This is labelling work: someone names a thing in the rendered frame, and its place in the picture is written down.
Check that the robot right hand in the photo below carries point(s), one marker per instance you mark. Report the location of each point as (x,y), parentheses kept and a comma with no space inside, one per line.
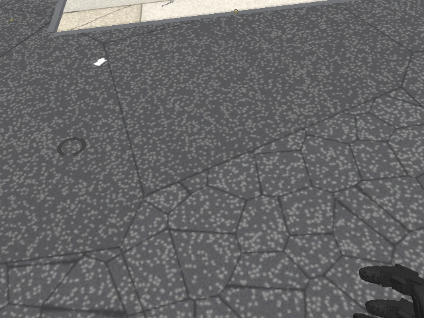
(401,279)

